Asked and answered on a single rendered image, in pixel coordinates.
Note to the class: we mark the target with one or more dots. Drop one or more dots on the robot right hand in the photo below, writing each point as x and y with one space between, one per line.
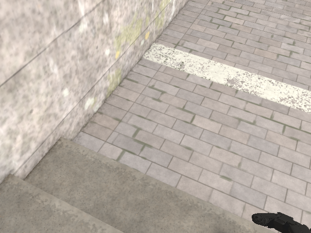
280 222

